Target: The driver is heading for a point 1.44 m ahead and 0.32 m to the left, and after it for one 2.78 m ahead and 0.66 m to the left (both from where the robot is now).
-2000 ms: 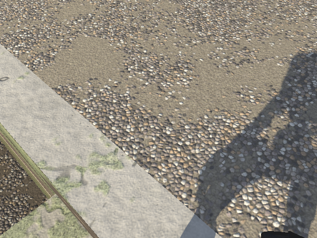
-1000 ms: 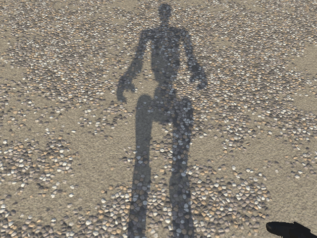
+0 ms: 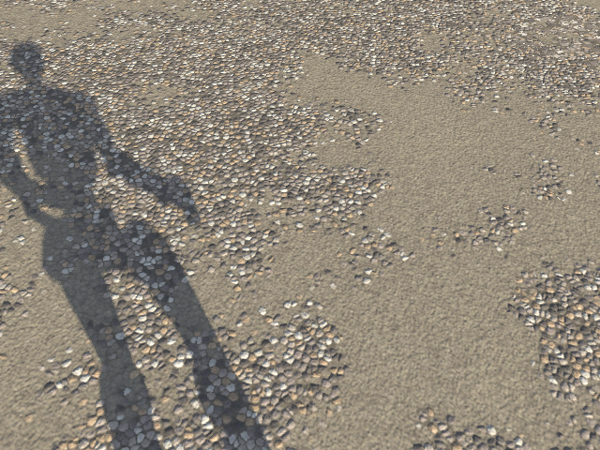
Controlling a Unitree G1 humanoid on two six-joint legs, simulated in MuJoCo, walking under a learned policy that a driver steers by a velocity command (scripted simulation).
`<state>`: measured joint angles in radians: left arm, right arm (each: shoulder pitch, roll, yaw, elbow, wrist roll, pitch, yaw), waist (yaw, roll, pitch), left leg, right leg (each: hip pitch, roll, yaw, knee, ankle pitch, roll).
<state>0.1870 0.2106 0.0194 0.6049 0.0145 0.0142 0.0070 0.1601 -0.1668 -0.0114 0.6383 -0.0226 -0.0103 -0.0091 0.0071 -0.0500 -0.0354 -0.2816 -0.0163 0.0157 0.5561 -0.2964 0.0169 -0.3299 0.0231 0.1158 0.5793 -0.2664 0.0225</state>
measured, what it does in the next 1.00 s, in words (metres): walks ahead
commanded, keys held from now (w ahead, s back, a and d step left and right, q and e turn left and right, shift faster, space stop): no key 0.46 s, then w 0.54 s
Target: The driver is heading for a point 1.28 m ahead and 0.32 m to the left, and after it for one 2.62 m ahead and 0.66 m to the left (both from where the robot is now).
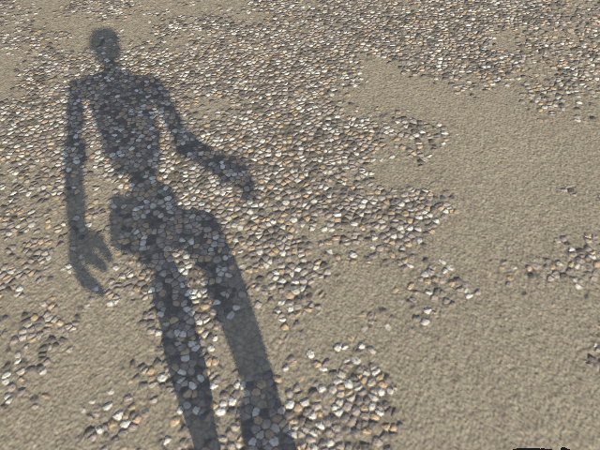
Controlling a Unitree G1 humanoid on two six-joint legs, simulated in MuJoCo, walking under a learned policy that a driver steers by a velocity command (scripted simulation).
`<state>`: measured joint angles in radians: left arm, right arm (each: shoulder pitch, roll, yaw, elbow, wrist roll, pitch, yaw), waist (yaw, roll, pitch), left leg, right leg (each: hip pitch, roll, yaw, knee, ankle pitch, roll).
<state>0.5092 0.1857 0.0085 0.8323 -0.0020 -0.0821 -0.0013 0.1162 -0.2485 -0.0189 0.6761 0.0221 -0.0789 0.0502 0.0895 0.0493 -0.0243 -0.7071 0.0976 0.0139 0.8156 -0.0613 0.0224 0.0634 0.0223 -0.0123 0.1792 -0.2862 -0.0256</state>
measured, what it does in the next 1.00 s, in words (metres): walks ahead: left foot, then right foot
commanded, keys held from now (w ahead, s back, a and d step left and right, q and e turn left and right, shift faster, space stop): w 0.98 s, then w+q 0.02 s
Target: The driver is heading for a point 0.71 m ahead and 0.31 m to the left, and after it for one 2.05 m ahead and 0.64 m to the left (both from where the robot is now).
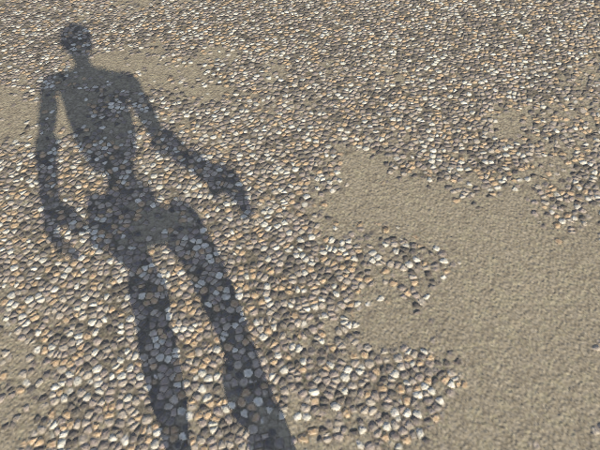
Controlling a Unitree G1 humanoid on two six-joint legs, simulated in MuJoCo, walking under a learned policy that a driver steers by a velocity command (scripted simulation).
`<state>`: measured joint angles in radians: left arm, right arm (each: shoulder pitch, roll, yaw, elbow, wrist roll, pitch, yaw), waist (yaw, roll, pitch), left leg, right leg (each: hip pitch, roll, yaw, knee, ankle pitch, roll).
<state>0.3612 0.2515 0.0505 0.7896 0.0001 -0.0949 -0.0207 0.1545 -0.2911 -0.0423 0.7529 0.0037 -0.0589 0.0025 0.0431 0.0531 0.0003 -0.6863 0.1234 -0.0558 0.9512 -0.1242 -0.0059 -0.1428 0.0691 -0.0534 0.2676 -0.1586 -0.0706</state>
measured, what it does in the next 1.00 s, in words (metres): walks ahead, turning left: left foot, then right foot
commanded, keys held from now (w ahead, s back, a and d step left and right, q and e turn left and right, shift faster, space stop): w+q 1.00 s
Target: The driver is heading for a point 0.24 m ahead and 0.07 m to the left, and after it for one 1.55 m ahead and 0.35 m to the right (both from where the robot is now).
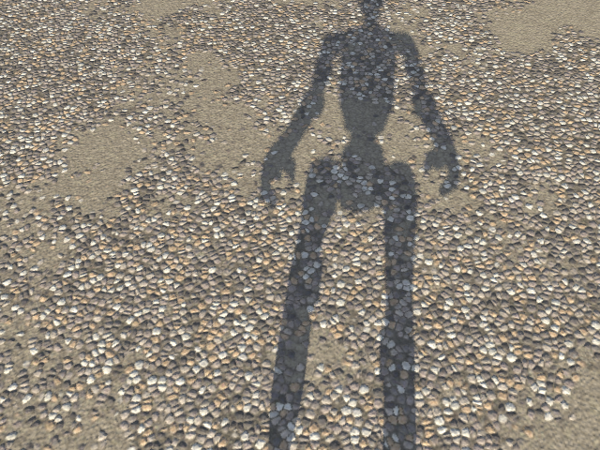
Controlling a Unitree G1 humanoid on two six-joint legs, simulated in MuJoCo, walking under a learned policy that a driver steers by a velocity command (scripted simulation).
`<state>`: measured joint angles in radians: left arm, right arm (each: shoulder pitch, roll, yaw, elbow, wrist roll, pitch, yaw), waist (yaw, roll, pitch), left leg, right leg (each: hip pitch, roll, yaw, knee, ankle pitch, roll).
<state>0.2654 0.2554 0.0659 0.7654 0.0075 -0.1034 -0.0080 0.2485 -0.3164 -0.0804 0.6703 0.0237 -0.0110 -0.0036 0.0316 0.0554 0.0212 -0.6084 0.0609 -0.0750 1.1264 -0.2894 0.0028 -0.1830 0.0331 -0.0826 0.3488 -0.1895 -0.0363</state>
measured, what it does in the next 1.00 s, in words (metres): walks ahead: left foot, then right foot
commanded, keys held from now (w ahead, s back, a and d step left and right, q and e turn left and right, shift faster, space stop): q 0.26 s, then e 0.74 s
